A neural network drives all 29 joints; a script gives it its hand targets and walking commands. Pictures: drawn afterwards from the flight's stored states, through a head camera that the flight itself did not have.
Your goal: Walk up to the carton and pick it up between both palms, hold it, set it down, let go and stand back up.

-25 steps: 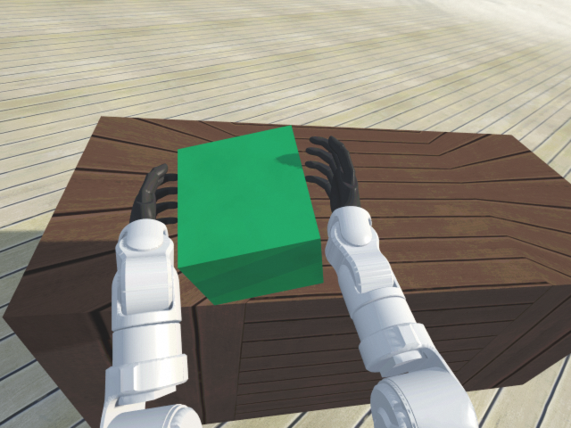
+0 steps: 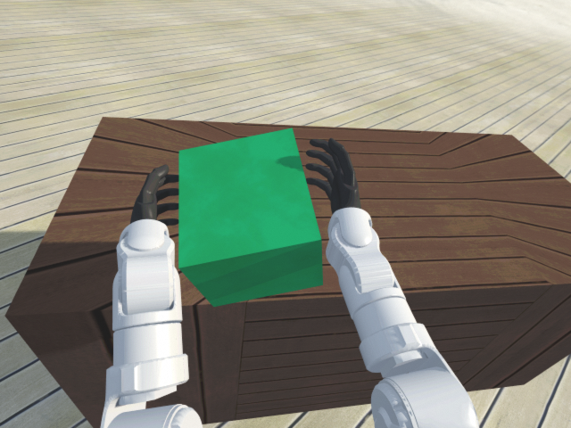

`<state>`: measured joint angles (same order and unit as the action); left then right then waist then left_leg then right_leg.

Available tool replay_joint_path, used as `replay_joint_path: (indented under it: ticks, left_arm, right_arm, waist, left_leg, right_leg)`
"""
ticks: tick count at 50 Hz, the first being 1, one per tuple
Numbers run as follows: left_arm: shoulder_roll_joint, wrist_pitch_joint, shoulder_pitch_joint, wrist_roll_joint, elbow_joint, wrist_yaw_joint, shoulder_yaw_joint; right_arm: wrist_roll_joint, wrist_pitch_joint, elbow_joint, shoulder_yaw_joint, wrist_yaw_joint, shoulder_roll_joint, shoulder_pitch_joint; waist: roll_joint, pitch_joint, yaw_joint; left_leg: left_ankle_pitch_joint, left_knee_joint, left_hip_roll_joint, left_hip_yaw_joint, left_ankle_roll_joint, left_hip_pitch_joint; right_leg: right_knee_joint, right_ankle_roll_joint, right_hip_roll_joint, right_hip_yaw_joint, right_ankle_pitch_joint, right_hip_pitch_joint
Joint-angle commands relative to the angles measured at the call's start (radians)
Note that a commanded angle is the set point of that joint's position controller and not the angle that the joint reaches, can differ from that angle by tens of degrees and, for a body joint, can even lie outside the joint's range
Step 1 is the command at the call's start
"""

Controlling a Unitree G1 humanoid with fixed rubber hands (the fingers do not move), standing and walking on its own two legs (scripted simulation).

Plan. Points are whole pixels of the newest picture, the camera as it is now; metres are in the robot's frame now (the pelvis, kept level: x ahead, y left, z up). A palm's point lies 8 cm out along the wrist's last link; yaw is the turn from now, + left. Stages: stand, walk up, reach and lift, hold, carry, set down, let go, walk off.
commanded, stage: hold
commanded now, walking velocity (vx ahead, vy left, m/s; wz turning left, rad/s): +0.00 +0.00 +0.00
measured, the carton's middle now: (252, 219) +0.40 +0.01 +0.12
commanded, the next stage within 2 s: set down in 1.30 s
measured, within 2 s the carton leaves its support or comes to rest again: neither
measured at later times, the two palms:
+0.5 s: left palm (148, 224) +0.35 +0.15 +0.15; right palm (340, 197) +0.37 -0.10 +0.19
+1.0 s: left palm (150, 221) +0.35 +0.14 +0.15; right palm (344, 198) +0.36 -0.11 +0.19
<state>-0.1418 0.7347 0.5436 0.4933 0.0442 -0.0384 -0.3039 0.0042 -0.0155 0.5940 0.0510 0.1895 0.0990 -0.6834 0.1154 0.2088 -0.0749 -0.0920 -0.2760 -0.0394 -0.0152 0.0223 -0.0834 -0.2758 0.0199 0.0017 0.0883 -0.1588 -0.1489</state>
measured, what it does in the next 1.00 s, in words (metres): stands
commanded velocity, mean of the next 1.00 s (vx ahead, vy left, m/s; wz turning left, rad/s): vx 0.00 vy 0.00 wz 0.00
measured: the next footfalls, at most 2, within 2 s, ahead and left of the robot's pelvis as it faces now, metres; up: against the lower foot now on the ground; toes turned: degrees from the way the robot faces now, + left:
none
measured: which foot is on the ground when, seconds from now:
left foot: down 0.00-1.00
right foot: down 0.00-1.00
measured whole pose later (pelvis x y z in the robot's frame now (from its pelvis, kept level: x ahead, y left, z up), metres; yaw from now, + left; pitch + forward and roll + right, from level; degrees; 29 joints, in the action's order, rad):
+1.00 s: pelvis +0.00 +0.00 +0.00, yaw +0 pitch -15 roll +0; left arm -0.15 0.73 0.55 0.50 0.06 -0.04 -0.31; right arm 0.00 -0.01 0.59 0.06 0.19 0.10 -0.68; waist 0.11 0.20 -0.07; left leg -0.09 -0.27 -0.04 -0.02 0.02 -0.08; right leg -0.28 0.02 0.00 0.09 -0.16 -0.15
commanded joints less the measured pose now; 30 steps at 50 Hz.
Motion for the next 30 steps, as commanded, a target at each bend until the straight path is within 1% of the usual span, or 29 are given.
replay_joint_path:
  ticks: [1,2,3,4,5,7,9,11,12,14,15,16,17,18,19,21,22,23,24,27,28,29,30]
  left_arm:
    - [-0.377,-0.112,0.686,-0.133,-0.128,-0.132,0.369]
    - [-0.383,-0.117,0.690,-0.138,-0.126,-0.130,0.370]
    - [-0.378,-0.122,0.689,-0.141,-0.122,-0.128,0.372]
    - [-0.373,-0.126,0.690,-0.146,-0.144,-0.124,0.379]
    - [-0.382,-0.131,0.705,-0.153,-0.156,-0.122,0.391]
    - [-0.374,-0.132,0.689,-0.150,-0.139,-0.122,0.393]
    - [-0.369,-0.127,0.699,-0.141,-0.130,-0.123,0.372]
    - [-0.370,-0.128,0.688,-0.140,-0.146,-0.123,0.380]
    - [-0.367,-0.130,0.669,-0.139,-0.145,-0.123,0.376]
    - [-0.364,-0.130,0.666,-0.140,-0.142,-0.127,0.368]
    - [-0.365,-0.127,0.665,-0.134,-0.131,-0.130,0.367]
    - [-0.364,-0.128,0.675,-0.138,-0.135,-0.130,0.367]
    - [-0.373,-0.131,0.686,-0.141,-0.145,-0.130,0.379]
    - [-0.376,-0.132,0.672,-0.143,-0.149,-0.130,0.384]
    - [-0.386,-0.132,0.667,-0.144,-0.169,-0.126,0.396]
    - [-0.383,-0.125,0.657,-0.138,-0.138,-0.126,0.390]
    - [-0.378,-0.125,0.659,-0.135,-0.152,-0.126,0.387]
    - [-0.379,-0.120,0.662,-0.128,-0.133,-0.127,0.380]
    - [-0.381,-0.118,0.664,-0.129,-0.140,-0.127,0.378]
    - [-0.403,-0.120,0.665,-0.148,-0.171,-0.121,0.413]
    - [-0.395,-0.125,0.682,-0.153,-0.173,-0.120,0.411]
    - [-0.401,-0.132,0.685,-0.158,-0.201,-0.116,0.435]
    - [-0.398,-0.131,0.671,-0.152,-0.180,-0.115,0.420]
  right_arm:
    - [-0.019,0.026,-0.151,-0.216,-0.123,0.321,-0.542]
    - [-0.015,0.034,-0.166,-0.215,-0.125,0.329,-0.560]
    - [-0.020,0.040,-0.166,-0.217,-0.126,0.328,-0.560]
    - [-0.017,0.039,-0.162,-0.224,-0.126,0.340,-0.547]
    - [-0.003,0.044,-0.186,-0.239,-0.125,0.347,-0.563]
    - [0.001,0.043,-0.175,-0.249,-0.118,0.346,-0.556]
    - [-0.006,0.033,-0.156,-0.240,-0.119,0.340,-0.555]
    - [-0.010,0.034,-0.151,-0.238,-0.121,0.338,-0.529]
    - [-0.005,0.035,-0.162,-0.248,-0.118,0.336,-0.525]
    - [-0.001,0.035,-0.167,-0.257,-0.115,0.341,-0.525]
    - [-0.004,0.031,-0.154,-0.249,-0.112,0.341,-0.519]
    - [-0.004,0.031,-0.143,-0.248,-0.113,0.336,-0.518]
    - [-0.007,0.033,-0.139,-0.242,-0.116,0.341,-0.518]
    - [0.000,0.039,-0.161,-0.250,-0.117,0.340,-0.521]
    - [0.000,0.040,-0.167,-0.248,-0.117,0.338,-0.512]
    - [-0.006,0.035,-0.140,-0.234,-0.117,0.315,-0.499]
    - [-0.006,0.033,-0.132,-0.232,-0.120,0.322,-0.491]
    - [-0.015,0.032,-0.117,-0.219,-0.121,0.311,-0.494]
    - [-0.013,0.033,-0.123,-0.217,-0.124,0.312,-0.498]
    - [-0.002,0.042,-0.168,-0.236,-0.121,0.322,-0.516]
    - [-0.001,0.045,-0.160,-0.238,-0.122,0.328,-0.525]
    - [0.007,0.049,-0.172,-0.244,-0.123,0.333,-0.516]
    - [0.004,0.047,-0.167,-0.246,-0.122,0.334,-0.520]
  waist:
    - [-0.124,-0.391,-0.017]
    - [-0.124,-0.402,-0.012]
    - [-0.126,-0.418,-0.015]
    - [-0.120,-0.433,-0.012]
    - [-0.127,-0.467,-0.012]
    - [-0.120,-0.481,-0.016]
    - [-0.119,-0.457,-0.014]
    - [-0.122,-0.471,-0.020]
    - [-0.114,-0.468,-0.009]
    - [-0.097,-0.458,-0.012]
    - [-0.110,-0.435,-0.016]
    - [-0.110,-0.430,-0.015]
    - [-0.122,-0.437,-0.021]
    - [-0.129,-0.439,-0.017]
    - [-0.139,-0.451,-0.028]
    - [-0.144,-0.417,-0.030]
    - [-0.136,-0.413,-0.027]
    - [-0.152,-0.385,-0.031]
    - [-0.153,-0.385,-0.026]
    - [-0.153,-0.432,-0.037]
    - [-0.149,-0.448,-0.032]
    - [-0.153,-0.463,-0.041]
    - [-0.147,-0.450,-0.029]
  left_leg:
    - [0.038,0.037,0.029,-0.081,-0.053,-0.130]
    - [0.049,0.034,0.031,-0.082,-0.057,-0.123]
    - [0.053,0.031,0.031,-0.080,-0.058,-0.128]
    - [0.078,0.023,0.032,-0.082,-0.059,-0.127]
    - [0.108,0.010,0.035,-0.081,-0.058,-0.137]
    - [0.126,0.004,0.037,-0.078,-0.058,-0.155]
    - [0.103,0.011,0.038,-0.079,-0.057,-0.156]
    - [0.125,0.005,0.035,-0.077,-0.052,-0.168]
    - [0.136,0.003,0.036,-0.078,-0.054,-0.160]
    - [0.135,0.007,0.038,-0.078,-0.060,-0.156]
    - [0.117,0.012,0.040,-0.076,-0.059,-0.149]
    - [0.117,0.017,0.039,-0.079,-0.056,-0.147]
    - [0.109,0.017,0.038,-0.080,-0.053,-0.158]
    - [0.130,0.010,0.039,-0.078,-0.051,-0.158]
    - [0.158,0.001,0.035,-0.076,-0.042,-0.176]
    - [0.136,0.010,0.030,-0.073,-0.038,-0.172]
    - [0.136,0.009,0.028,-0.074,-0.040,-0.174]
    - [0.114,0.018,0.029,-0.078,-0.039,-0.168]
    - [0.117,0.016,0.026,-0.078,-0.040,-0.166]
    - [0.159,0.000,0.026,-0.071,-0.036,-0.184]
    - [0.163,-0.004,0.029,-0.073,-0.036,-0.182]
    - [0.177,-0.008,0.031,-0.071,-0.034,-0.190]
    - [0.182,-0.010,0.032,-0.075,-0.039,-0.184]
  right_leg:
    - [0.078,-0.034,-0.001,0.053,-0.003,0.103]
    - [0.076,-0.032,-0.002,0.053,0.006,0.103]
    - [0.074,-0.033,-0.002,0.056,0.013,0.103]
    - [0.069,-0.035,0.000,0.052,0.045,0.088]
    - [0.065,-0.037,-0.001,0.048,0.078,0.078]
    - [0.063,-0.043,-0.002,0.047,0.105,0.081]
    - [0.071,-0.041,0.000,0.049,0.074,0.089]
    - [0.066,-0.039,0.000,0.051,0.087,0.084]
    - [0.067,-0.041,0.000,0.047,0.105,0.077]
    - [0.067,-0.045,-0.004,0.047,0.119,0.072]
    - [0.071,-0.047,-0.007,0.045,0.113,0.070]
    - [0.071,-0.046,-0.002,0.049,0.103,0.071]
    - [0.070,-0.042,-0.001,0.052,0.091,0.082]
    - [0.065,-0.041,0.000,0.053,0.100,0.082]
    - [0.064,-0.037,0.004,0.053,0.114,0.087]
    - [0.075,-0.034,0.004,0.058,0.073,0.105]
    - [0.073,-0.031,0.005,0.058,0.074,0.110]
    - [0.078,-0.028,0.004,0.060,0.043,0.115]
    - [0.074,-0.029,0.006,0.058,0.048,0.115]
    - [0.069,-0.029,0.011,0.058,0.081,0.097]
    - [0.070,-0.030,0.007,0.054,0.089,0.096]
    - [0.065,-0.031,0.006,0.054,0.106,0.095]
    - [0.068,-0.031,0.004,0.048,0.111,0.093]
